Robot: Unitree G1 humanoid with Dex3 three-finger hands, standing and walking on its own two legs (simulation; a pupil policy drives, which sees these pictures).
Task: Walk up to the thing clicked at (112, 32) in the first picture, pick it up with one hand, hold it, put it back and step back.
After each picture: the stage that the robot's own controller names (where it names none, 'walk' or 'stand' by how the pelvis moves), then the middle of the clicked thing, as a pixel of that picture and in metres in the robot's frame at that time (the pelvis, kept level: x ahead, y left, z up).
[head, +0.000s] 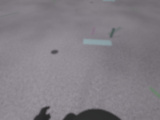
stand; (112, 33) +2.10 -0.54 -0.66
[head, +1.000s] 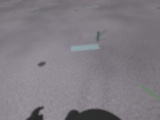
walk; (98, 36) +2.05 -0.03 -0.63
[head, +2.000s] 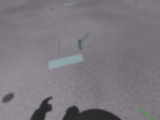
walk; (80, 44) +1.49 +0.27 -0.64
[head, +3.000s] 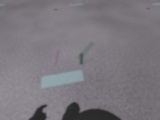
walk; (81, 59) +1.04 +0.20 -0.65
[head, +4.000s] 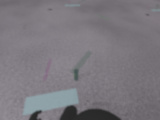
walk; (76, 75) +0.68 +0.17 -0.63
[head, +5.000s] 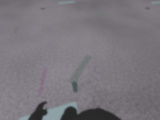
walk; (75, 87) +0.45 +0.15 -0.63
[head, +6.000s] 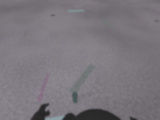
stand; (75, 98) +0.36 +0.14 -0.65
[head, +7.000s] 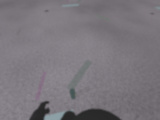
stand; (72, 94) +0.37 +0.17 -0.65
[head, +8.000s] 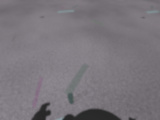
stand; (70, 98) +0.35 +0.19 -0.65
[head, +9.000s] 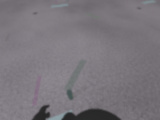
stand; (70, 95) +0.35 +0.22 -0.65
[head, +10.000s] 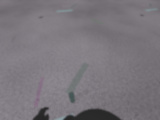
stand; (72, 97) +0.36 +0.19 -0.66
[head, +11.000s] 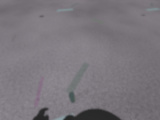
stand; (72, 97) +0.36 +0.18 -0.66
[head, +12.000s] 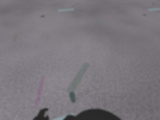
go down; (72, 97) +0.36 +0.18 -0.66
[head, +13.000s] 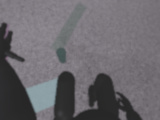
go down; (62, 56) +0.45 +0.19 -0.28
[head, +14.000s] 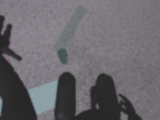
approach; (63, 57) +0.46 +0.19 -0.26
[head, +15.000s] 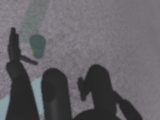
close in; (38, 49) +0.45 +0.23 -0.17
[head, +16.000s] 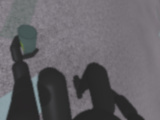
close; (28, 44) +0.45 +0.25 -0.16
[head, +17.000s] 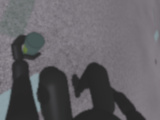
lift; (31, 47) +0.42 +0.24 -0.17
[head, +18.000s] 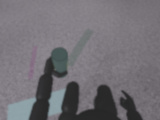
lift; (61, 65) +0.34 +0.19 +0.04
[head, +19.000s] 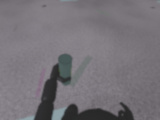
hold; (65, 72) +0.31 +0.16 +0.06
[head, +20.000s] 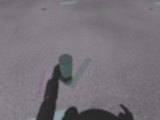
hold; (66, 72) +0.32 +0.16 +0.06
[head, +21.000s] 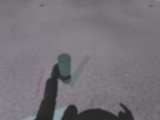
crouch; (65, 71) +0.33 +0.17 +0.03
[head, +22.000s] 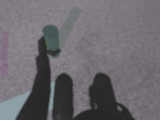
crouch; (53, 44) +0.49 +0.20 -0.03
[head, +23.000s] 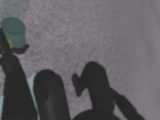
lower; (17, 40) +0.47 +0.27 -0.16
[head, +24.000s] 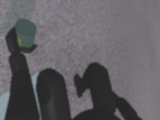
lower; (26, 40) +0.46 +0.26 -0.16
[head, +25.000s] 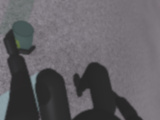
lower; (24, 41) +0.46 +0.26 -0.17
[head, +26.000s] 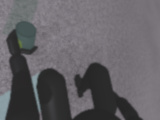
lower; (27, 42) +0.46 +0.26 -0.16
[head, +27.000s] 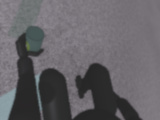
loosen; (34, 44) +0.45 +0.24 -0.15
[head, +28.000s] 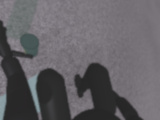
withdraw; (31, 48) +0.44 +0.24 -0.18
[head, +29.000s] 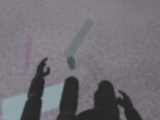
walk; (71, 64) +0.45 +0.17 -0.35
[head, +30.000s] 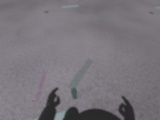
stand; (74, 94) +0.38 +0.15 -0.59
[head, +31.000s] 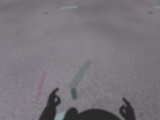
stand; (74, 94) +0.39 +0.16 -0.60
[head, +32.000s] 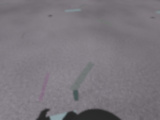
stand; (75, 95) +0.39 +0.14 -0.64
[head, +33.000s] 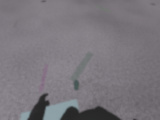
walk; (76, 85) +0.43 +0.12 -0.63
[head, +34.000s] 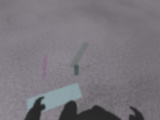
walk; (76, 70) +0.63 +0.15 -0.63
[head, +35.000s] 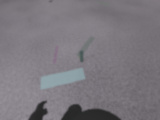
walk; (81, 56) +0.96 +0.19 -0.63
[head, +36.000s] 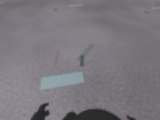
stand; (81, 61) +1.02 +0.15 -0.65
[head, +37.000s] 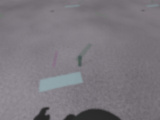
stand; (79, 61) +1.01 +0.18 -0.66
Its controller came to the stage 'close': yes
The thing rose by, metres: 0.70
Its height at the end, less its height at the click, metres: +0.00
